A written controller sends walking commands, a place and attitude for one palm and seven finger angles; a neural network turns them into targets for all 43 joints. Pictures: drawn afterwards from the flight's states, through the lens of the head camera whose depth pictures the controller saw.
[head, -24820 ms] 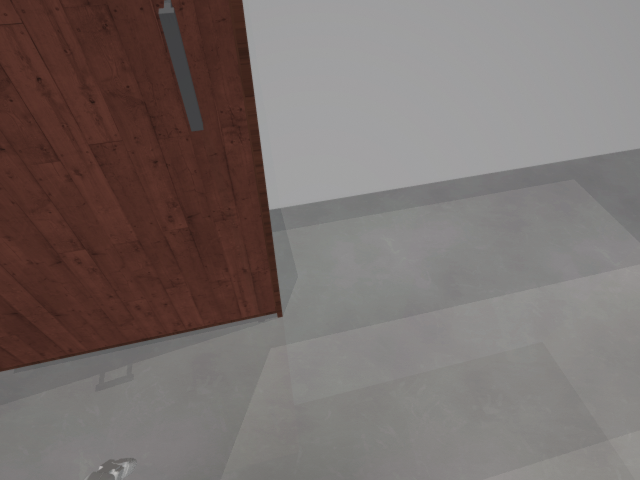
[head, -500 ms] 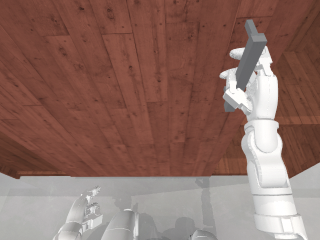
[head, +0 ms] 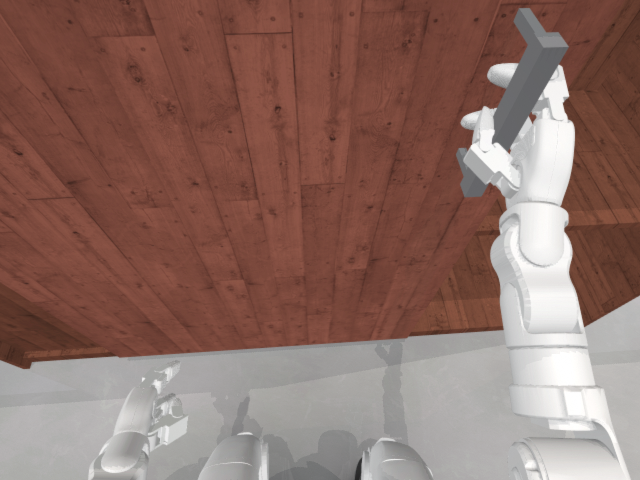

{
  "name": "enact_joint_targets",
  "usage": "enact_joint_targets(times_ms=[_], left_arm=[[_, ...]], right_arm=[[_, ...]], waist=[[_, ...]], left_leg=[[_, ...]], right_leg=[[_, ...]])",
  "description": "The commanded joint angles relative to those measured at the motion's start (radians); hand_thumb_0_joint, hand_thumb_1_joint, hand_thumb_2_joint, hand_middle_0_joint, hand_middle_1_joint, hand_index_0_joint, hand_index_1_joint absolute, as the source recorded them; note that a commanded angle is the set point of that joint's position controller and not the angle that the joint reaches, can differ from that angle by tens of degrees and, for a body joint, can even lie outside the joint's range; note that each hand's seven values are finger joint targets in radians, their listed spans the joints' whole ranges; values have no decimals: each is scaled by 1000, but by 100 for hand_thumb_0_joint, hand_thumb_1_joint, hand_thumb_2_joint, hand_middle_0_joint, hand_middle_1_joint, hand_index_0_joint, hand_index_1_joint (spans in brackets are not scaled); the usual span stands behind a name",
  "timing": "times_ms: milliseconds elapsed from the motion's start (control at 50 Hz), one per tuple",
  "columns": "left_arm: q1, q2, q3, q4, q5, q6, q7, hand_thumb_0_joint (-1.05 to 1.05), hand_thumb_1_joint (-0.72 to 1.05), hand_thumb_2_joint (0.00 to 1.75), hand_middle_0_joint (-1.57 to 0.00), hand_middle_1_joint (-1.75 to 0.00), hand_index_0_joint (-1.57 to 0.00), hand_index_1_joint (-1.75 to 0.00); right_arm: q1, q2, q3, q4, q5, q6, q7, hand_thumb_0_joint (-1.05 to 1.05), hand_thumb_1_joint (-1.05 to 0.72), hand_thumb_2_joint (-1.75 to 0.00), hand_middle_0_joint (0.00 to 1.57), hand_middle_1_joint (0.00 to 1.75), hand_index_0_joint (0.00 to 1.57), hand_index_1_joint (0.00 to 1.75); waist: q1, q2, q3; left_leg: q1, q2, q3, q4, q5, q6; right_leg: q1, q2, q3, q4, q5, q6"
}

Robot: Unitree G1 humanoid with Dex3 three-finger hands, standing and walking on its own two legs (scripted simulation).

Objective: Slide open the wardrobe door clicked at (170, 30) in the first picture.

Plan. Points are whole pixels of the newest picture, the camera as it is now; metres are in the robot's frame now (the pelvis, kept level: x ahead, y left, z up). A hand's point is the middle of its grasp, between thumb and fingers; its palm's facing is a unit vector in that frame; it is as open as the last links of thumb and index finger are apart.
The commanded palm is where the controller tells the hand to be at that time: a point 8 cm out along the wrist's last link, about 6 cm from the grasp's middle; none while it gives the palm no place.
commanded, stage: step sideways, sliding the door along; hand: right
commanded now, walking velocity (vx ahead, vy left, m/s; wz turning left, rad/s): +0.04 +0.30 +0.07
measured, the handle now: (495, 115) +0.45 -0.20 +0.18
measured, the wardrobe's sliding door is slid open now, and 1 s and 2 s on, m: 0.55 0.55 0.55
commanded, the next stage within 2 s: stop walking and hold the door there in 0.06 s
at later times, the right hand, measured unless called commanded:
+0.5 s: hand (483, 146) +0.41 -0.18 +0.18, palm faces +0.49 +0.82 -0.30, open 6.2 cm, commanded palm +0.36 -0.22 +0.15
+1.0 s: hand (480, 145) +0.40 -0.17 +0.18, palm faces +0.43 +0.88 -0.22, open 5.9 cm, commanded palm +0.36 -0.22 +0.15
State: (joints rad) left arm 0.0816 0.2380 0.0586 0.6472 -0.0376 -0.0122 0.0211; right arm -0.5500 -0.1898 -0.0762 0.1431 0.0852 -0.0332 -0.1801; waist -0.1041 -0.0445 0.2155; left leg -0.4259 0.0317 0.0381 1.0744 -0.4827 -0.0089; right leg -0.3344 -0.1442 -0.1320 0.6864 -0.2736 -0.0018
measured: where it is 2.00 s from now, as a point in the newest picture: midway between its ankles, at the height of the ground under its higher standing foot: outside the picture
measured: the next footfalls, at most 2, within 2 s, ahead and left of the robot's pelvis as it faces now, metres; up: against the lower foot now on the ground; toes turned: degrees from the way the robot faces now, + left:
left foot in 0.28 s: +0.09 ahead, +0.27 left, +0.00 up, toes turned +8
right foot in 0.60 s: +0.08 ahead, +0.02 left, +0.00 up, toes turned -1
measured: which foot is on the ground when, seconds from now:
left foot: up 0.00-0.26, down 0.28-0.62, up 0.64-0.80, down 0.82-1.00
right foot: down 0.00-0.28, up 0.30-0.58, down 0.60-1.00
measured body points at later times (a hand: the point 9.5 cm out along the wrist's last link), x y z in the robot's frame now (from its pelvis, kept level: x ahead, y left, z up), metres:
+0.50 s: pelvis +0.01 +0.11 +0.01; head +0.05 +0.15 +0.45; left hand +0.17 +0.41 -0.10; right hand +0.37 -0.22 +0.20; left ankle +0.05 +0.26 -0.72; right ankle +0.03 +0.02 -0.68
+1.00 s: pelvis -0.05 +0.10 +0.01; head -0.05 +0.11 +0.46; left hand -0.04 +0.38 -0.11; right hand +0.37 -0.22 +0.20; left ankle -0.04 +0.24 -0.72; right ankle +0.04 +0.02 -0.72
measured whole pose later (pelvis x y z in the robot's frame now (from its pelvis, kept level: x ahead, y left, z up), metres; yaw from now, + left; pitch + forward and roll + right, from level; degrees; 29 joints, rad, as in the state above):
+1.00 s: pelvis -0.05 +0.10 +0.01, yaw +10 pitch -1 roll +2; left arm 0.34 0.29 -0.02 0.75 -0.04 -0.03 0.09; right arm -0.63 -0.64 -0.47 1.01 0.01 -0.18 -0.09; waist 0.07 -0.05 0.01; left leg -0.26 0.01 0.05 0.50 -0.22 -0.02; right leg -0.34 -0.08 -0.16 0.54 -0.19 -0.03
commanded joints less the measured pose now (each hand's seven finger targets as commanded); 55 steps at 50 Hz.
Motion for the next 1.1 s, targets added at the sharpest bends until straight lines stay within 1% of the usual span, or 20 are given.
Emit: enact_joint_targets(times_ms=[0,60,140,160,200,220,240,260,300,320,380,440,540,580,620,760,820,880,960,1080], left_arm=[[-71,124,38,-138,-6,-44,-24,0,90,90,-20,-30,-20,-30],[-52,132,43,-156,-7,-51,-21,0,90,90,-20,-30,-20,-30],[-12,122,31,-173,-15,-73,-19,0,90,90,-20,-30,-20,-30],[47,177,46,-98,-2,-61,3,0,90,90,-20,-30,-20,-30],[18,144,20,-143,-7,-70,-5,0,90,90,-20,-30,-20,-30],[31,139,17,-134,-18,-84,-2,0,90,90,-20,-30,-20,-30],[51,120,9,-126,-25,-90,3,0,90,90,-20,-30,-20,-30],[29,95,-6,-133,-19,-88,21,0,90,90,-20,-30,-20,-30],[13,124,-15,-132,-17,-95,46,0,90,90,-20,-30,-20,-30],[-8,125,-15,-127,-23,-102,52,0,90,90,-20,-30,-20,-30],[0,151,-18,-89,-16,-94,68,0,90,90,-20,-30,-20,-30],[-9,164,-8,-82,-10,-81,72,0,90,90,-20,-30,-20,-30],[67,203,10,-58,-9,-53,76,0,90,90,-20,-30,-20,-30],[81,235,19,-76,-16,-47,75,0,90,90,-20,-30,-20,-30],[101,213,5,-88,-11,-44,70,0,90,90,-20,-30,-20,-30],[166,232,-3,-57,-2,-74,83,0,90,90,-20,-30,-20,-30],[180,229,-6,-55,2,-71,88,0,90,90,-20,-30,-20,-30],[194,232,-2,-34,-14,-58,93,0,90,90,-20,-30,-20,-30],[209,246,-5,-1,-9,-57,99,0,90,90,-20,-30,-20,-30],[223,251,-6,15,-15,-73,102,0,90,90,-20,-30,-20,-30]], right_arm=[[-506,80,263,-379,-15,-143,116,0,-90,-90,45,140,45,140],[-516,58,242,-387,-9,-114,127,0,-90,-90,45,140,45,140],[-465,20,198,-342,7,-114,127,0,-90,-90,45,140,45,140],[-229,-551,-375,34,-33,-105,73,0,-90,-90,45,140,45,140],[-290,-394,-205,-63,-25,-143,109,0,-90,-90,45,140,45,140],[-275,-454,-264,-24,-34,-156,108,0,-90,-90,45,140,45,140],[-271,-514,-296,2,-50,-167,106,0,-90,-90,45,140,45,140],[-213,-635,-376,92,-69,-168,95,0,-90,-90,45,140,45,140],[-140,-753,-521,152,-51,-143,71,0,-90,-90,45,140,45,140],[-178,-627,-426,97,-36,-143,69,0,-90,-90,45,140,45,140],[-109,-682,-529,219,-52,-153,41,0,-90,-90,45,140,45,140],[-144,-649,-480,245,-60,-162,43,0,-90,-90,45,140,45,140],[-184,-660,-446,291,-74,-194,41,0,-90,-90,45,140,45,140],[-210,-623,-391,261,-71,-209,53,0,-90,-90,45,140,45,140],[-193,-635,-400,342,-77,-212,54,0,-90,-90,45,140,45,140],[-235,-681,-397,494,-78,-185,60,0,-90,-90,45,140,45,140],[-275,-752,-433,579,-92,-186,61,0,-90,-90,45,140,45,140],[-307,-779,-443,668,-77,-174,64,0,-90,-90,45,140,45,140],[-339,-808,-452,800,-77,-182,73,0,-90,-90,45,140,45,140],[-366,-788,-435,864,-77,-193,80,0,-90,-90,45,140,45,140]], waist=[[126,-161,-493],[125,-221,-510],[135,-315,-514],[99,-318,-530],[91,-350,-506],[84,-294,-509],[91,-93,-523],[89,177,-505],[54,355,-529],[69,418,-541],[80,332,-564],[84,328,-538],[103,112,-480],[80,-134,-437],[97,-237,-405],[101,-155,-389],[120,-60,-416],[118,91,-425],[125,46,-362],[112,-20,-332]], left_leg=[[-233,73,-81,202,47,-24],[-121,48,-6,80,118,-40],[9,-3,69,-165,97,-47],[2,-40,95,-190,93,-61],[119,-48,102,-473,179,-48],[188,-44,97,-628,332,-46],[295,26,26,-714,558,-26],[468,219,-200,-647,1024,58],[502,358,-364,-568,1345,142],[536,344,-358,-529,1322,153],[525,319,-215,-526,1245,145],[412,326,-215,-582,1117,134],[229,234,-154,-620,578,79],[165,68,-48,-539,328,12],[125,-5,-4,-334,24,-1],[243,2,17,-616,197,-10],[278,106,-83,-679,427,30],[207,131,-145,-715,280,40],[96,92,-110,-732,63,22],[170,21,-47,-626,124,-1]], right_leg=[[455,-375,285,-255,562,-176],[402,-293,97,-259,532,-109],[406,-270,47,-243,617,-88],[412,-252,1,-243,651,-78],[351,-220,5,-115,586,-34],[328,-156,-23,-22,466,1],[226,-58,-25,126,266,15],[-74,47,-26,286,-194,22],[-251,91,131,512,-410,53],[-256,94,191,542,-364,51],[-179,111,145,357,-301,46],[-62,126,131,201,-246,42],[168,93,92,-231,81,34],[162,-79,230,-298,347,-40],[84,-172,329,-409,277,-102],[104,-93,185,-294,269,-72],[70,-16,118,-217,171,-4],[78,17,104,-190,17,-1],[99,-11,147,-258,-90,-23],[16,-85,232,-407,-211,-57]])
